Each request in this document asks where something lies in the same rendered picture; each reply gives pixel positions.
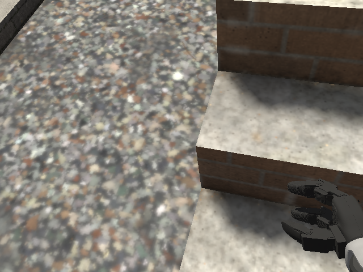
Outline stairs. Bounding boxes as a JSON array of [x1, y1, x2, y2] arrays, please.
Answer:
[[179, 0, 363, 272]]

